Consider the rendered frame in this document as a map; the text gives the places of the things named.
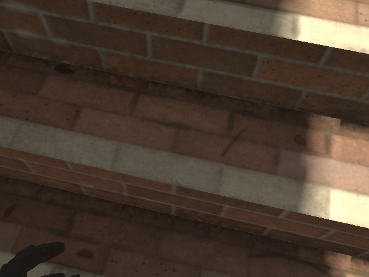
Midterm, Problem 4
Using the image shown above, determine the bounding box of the left robot hand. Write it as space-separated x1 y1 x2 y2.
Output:
0 242 80 277

